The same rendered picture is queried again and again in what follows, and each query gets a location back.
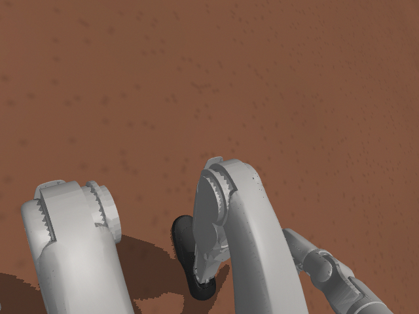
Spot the right robot arm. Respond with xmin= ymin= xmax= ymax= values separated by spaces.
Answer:
xmin=302 ymin=249 xmax=393 ymax=314

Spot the right robot foot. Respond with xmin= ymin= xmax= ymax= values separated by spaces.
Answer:
xmin=172 ymin=215 xmax=216 ymax=301

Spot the right robot hand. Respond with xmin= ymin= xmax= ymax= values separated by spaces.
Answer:
xmin=282 ymin=228 xmax=318 ymax=275

